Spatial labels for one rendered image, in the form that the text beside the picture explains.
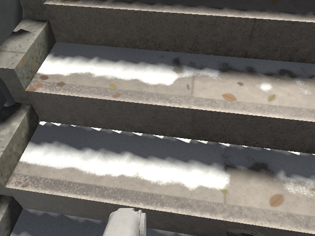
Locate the left robot thigh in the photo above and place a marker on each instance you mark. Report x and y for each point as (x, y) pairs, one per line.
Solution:
(126, 222)

